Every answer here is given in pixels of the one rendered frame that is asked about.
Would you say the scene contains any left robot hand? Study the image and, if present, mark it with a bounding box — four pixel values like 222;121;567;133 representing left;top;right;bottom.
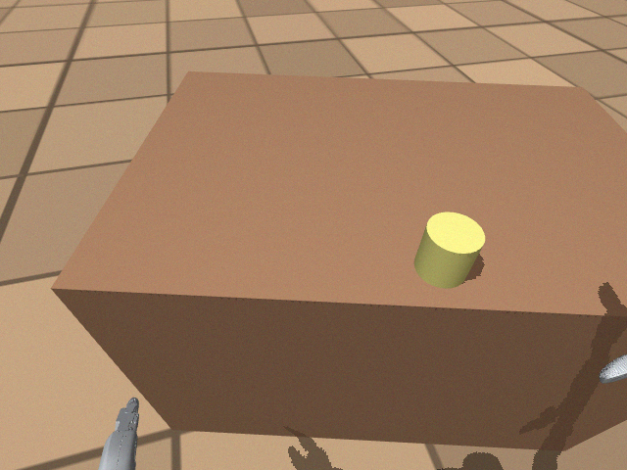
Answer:
98;398;139;470

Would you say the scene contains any right robot hand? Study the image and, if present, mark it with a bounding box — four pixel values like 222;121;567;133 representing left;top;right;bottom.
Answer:
599;354;627;384

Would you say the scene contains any can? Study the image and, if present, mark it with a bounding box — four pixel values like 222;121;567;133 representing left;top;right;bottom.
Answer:
414;211;485;289

